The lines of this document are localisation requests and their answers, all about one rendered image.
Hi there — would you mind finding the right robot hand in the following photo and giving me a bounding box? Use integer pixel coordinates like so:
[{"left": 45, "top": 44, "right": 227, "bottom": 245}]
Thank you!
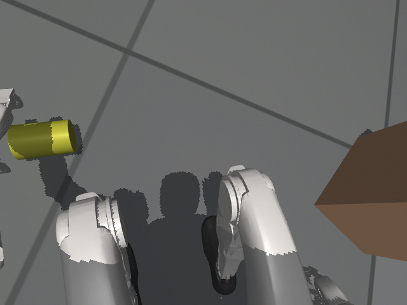
[{"left": 303, "top": 266, "right": 349, "bottom": 305}]

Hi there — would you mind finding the right robot foot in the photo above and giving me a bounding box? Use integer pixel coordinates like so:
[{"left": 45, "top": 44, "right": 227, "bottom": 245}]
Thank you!
[{"left": 202, "top": 215, "right": 237, "bottom": 295}]

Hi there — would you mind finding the left robot foot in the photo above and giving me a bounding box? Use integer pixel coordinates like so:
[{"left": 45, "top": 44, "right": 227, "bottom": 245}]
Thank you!
[{"left": 126, "top": 242, "right": 142, "bottom": 305}]

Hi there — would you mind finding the left robot hand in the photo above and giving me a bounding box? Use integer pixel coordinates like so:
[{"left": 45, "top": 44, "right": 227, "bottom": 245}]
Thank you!
[{"left": 0, "top": 88, "right": 24, "bottom": 174}]

